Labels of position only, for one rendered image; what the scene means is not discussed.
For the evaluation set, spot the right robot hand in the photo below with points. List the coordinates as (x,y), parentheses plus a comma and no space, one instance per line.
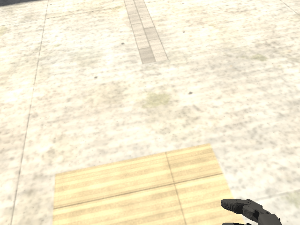
(250,210)

